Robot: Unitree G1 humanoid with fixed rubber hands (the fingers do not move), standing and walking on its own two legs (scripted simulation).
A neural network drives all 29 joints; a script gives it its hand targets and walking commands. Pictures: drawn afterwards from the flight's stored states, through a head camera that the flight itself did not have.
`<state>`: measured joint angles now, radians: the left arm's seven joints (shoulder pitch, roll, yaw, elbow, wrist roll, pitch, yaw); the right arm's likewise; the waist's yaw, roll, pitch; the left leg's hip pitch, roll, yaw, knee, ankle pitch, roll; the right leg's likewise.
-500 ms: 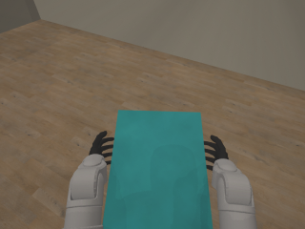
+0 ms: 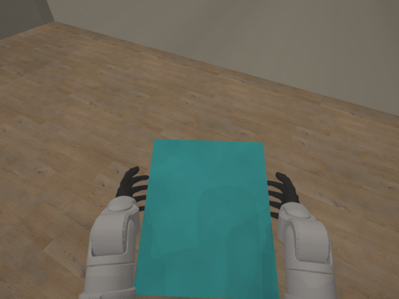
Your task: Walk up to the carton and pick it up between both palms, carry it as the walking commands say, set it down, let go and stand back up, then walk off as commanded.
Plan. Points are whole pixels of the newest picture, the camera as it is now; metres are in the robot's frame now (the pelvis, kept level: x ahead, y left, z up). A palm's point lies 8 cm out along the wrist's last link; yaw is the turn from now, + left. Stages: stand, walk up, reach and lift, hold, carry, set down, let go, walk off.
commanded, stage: carry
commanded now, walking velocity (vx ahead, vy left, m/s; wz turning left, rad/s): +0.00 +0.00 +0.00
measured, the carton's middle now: (205, 220) +0.30 +0.00 -0.03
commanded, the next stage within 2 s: none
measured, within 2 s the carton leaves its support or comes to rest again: neither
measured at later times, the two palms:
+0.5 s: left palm (123, 204) +0.27 +0.16 +0.08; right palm (289, 210) +0.27 -0.15 +0.08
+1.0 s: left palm (120, 204) +0.27 +0.16 +0.08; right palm (285, 208) +0.27 -0.14 +0.08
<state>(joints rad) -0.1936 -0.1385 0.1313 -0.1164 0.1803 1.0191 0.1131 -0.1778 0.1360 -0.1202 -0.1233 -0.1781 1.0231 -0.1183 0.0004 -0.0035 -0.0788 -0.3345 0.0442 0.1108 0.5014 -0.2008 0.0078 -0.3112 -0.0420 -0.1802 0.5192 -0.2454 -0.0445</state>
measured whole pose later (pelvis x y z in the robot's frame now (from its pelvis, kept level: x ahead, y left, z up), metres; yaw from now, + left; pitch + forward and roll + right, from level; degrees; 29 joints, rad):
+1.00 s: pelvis -0.01 +0.00 -0.01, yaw +2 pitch +2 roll +0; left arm -0.29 -0.16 0.15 -0.21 0.15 1.20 0.19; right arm -0.26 0.15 -0.14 -0.22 -0.14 1.21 -0.22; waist -0.01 0.00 -0.06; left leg -0.41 0.04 0.08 0.60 -0.22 0.01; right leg -0.37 -0.06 -0.21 0.61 -0.28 -0.04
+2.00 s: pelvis -0.05 -0.02 +0.00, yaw +34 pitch +3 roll +2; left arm -0.29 -0.16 0.16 -0.27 0.11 1.20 0.22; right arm -0.29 0.16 -0.14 -0.28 -0.15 1.22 -0.22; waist 0.00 0.02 0.00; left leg -0.60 -0.04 0.04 0.96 -0.43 -0.04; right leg -0.30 -0.07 -0.16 0.58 -0.33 -0.04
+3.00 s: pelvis -0.15 -0.07 -0.01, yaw +71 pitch +3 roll +3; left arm -0.32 -0.17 0.19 -0.23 0.17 1.19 0.15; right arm -0.33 0.17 -0.15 -0.25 -0.12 1.24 -0.27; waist -0.05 -0.02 -0.01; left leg -0.42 0.02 0.14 0.73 -0.38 -0.05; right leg -0.33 -0.21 -0.25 0.65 -0.34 0.02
